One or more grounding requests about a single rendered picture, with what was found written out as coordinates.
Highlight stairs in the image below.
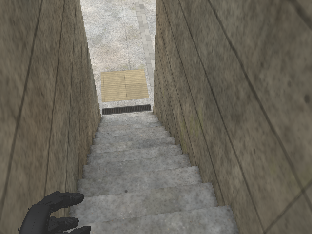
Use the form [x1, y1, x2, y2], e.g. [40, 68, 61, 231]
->
[63, 111, 240, 234]

